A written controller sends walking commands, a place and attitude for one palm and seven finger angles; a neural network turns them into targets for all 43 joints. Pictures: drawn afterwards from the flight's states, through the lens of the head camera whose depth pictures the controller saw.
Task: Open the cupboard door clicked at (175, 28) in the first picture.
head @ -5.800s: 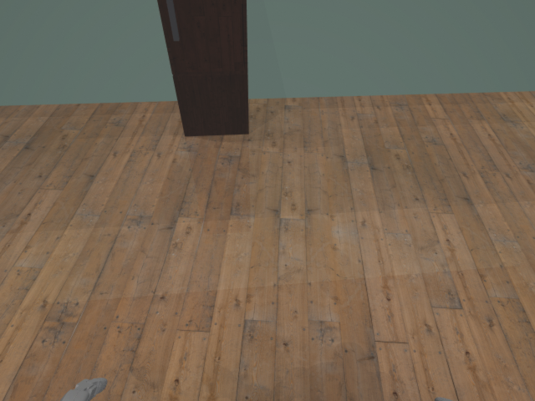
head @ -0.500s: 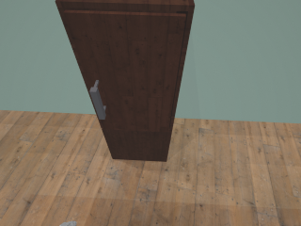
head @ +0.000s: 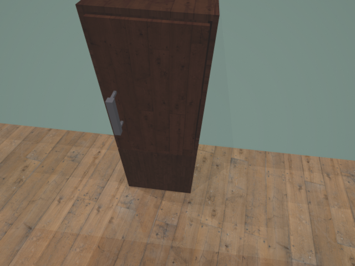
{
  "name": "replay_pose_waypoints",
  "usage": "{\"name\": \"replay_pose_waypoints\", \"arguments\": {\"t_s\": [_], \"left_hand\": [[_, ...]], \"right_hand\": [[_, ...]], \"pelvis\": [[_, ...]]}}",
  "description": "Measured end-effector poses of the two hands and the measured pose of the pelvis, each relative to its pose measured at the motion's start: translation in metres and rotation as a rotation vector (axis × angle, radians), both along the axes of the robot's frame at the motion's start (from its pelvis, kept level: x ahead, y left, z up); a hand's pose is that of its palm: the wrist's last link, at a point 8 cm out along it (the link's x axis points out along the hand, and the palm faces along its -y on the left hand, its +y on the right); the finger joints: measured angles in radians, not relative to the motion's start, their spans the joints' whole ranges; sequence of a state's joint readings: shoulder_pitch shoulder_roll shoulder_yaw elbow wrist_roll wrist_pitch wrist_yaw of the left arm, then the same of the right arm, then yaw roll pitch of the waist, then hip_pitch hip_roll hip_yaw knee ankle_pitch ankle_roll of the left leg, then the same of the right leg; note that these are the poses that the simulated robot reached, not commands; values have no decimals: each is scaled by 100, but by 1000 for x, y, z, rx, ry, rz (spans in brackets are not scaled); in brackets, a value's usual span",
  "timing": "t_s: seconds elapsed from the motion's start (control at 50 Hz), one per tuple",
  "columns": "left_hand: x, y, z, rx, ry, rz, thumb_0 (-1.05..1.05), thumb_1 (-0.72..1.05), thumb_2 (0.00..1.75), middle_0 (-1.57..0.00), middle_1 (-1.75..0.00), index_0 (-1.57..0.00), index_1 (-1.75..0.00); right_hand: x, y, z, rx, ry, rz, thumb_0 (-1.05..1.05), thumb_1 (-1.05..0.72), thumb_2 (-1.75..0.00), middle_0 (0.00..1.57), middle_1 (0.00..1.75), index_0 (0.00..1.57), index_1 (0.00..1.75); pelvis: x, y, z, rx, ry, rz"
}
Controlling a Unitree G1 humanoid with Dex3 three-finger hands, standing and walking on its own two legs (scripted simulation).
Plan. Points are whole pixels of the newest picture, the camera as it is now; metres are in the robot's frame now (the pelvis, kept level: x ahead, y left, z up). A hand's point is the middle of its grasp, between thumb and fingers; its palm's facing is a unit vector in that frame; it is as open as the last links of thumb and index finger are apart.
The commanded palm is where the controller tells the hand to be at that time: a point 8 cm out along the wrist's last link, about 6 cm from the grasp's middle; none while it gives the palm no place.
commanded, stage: come to a stop and stand still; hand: left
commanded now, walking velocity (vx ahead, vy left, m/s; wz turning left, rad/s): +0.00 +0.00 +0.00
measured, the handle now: (116, 113) +0.63 +0.28 -0.09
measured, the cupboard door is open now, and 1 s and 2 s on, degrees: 0 0 0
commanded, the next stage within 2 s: look again from close up in 0.12 s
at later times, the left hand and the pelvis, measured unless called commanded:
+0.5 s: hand out of the picture -0.04 +0.20 -0.17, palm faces +0.03 -0.98 -0.22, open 7.4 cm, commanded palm none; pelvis -0.02 +0.03 +0.00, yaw +0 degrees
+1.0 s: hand out of the picture -0.02 +0.17 -0.18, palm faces +0.05 -0.99 -0.15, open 7.3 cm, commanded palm none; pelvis +0.00 +0.02 -0.01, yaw +0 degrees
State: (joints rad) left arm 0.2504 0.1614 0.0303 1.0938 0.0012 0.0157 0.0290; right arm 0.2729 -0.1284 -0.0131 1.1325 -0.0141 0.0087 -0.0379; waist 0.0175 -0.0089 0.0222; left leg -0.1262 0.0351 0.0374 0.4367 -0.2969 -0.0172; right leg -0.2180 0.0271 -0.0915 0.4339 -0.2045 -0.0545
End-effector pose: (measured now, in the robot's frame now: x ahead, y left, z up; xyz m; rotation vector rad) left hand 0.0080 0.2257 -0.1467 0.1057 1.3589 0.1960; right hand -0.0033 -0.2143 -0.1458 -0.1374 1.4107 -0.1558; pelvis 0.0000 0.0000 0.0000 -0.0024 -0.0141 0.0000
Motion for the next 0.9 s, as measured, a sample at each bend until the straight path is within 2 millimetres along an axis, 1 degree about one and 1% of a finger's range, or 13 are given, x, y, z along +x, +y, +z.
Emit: {"name": "replay_pose_waypoints", "arguments": {"t_s": [0.08,0.16,0.24,0.32,0.38,0.48,0.6,0.68,0.76,0.9], "left_hand": [[-22,-5,0,-17,39,6,0,92,90,-20,-30,-20,-30],[-41,-9,2,-27,69,8,0,91,90,-20,-30,-20,-30],[-54,-12,2,-26,90,-1,0,91,90,-20,-30,-20,-30],[-63,-7,0,-16,85,-31,0,91,90,-20,-30,-20,-30],[-63,3,2,-4,78,-35,0,90,90,-20,-30,-21,-30],[-52,17,6,24,37,-40,0,90,90,-20,-30,-20,-30],[-39,22,10,35,9,-49,0,91,90,-20,-30,-20,-30],[-36,18,9,27,19,-50,0,91,90,-20,-30,-20,-30],[-38,13,7,10,45,-44,1,92,90,-20,-30,-20,-30],[-39,1,3,-23,78,-29,1,92,90,-20,-30,-20,-30]], "right_hand": [[-2,1,1,-1,-16,7,1,-92,-90,20,30,20,30],[-7,4,0,6,-22,10,1,-92,-90,20,30,20,30],[-16,7,-1,17,-14,11,1,-92,-90,19,30,20,30],[-24,12,-6,24,-44,-1,1,-92,-90,19,30,20,30],[-33,21,-11,41,-56,-4,1,-92,-90,19,30,20,30],[-48,39,-15,82,-38,-5,1,-91,-90,19,30,20,30],[-59,52,-16,112,-1,-5,1,-91,-90,19,30,20,30],[-62,52,-15,111,24,-5,1,-91,-90,20,30,20,30],[-61,48,-12,95,43,-5,1,-91,-90,20,30,20,30],[-48,36,-9,62,53,5,1,-91,-90,19,30,20,30]], "pelvis": [[-4,2,2,2,-15,-2],[-9,3,3,4,-21,-4],[-14,5,3,2,-17,-9],[-23,13,-2,-6,-15,-8],[-24,19,-4,1,-15,-5],[-23,25,-4,15,-15,-6],[-23,27,-3,23,-10,-9],[-21,27,-2,24,-3,-9],[-17,25,-2,23,1,-8],[-7,22,-2,19,2,-5]]}}
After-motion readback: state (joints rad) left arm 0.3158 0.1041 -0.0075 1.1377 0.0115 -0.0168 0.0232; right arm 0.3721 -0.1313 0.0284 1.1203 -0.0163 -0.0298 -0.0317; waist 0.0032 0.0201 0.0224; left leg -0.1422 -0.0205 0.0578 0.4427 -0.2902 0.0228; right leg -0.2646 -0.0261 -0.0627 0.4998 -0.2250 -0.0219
